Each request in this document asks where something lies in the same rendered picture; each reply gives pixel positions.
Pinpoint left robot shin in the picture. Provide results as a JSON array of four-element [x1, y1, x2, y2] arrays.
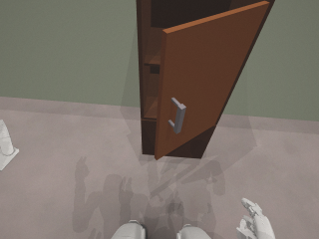
[[129, 220, 142, 227]]

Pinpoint robot right thigh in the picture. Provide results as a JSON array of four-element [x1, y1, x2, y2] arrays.
[[176, 226, 211, 239]]

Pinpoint left robot hand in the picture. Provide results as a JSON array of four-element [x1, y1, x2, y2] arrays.
[[0, 119, 19, 171]]

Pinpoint right robot hand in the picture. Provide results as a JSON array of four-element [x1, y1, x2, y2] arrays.
[[236, 198, 275, 239]]

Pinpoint cupboard door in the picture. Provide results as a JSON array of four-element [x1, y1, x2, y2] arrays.
[[155, 0, 270, 160]]

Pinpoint handle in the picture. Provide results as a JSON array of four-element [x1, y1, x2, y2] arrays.
[[167, 98, 186, 134]]

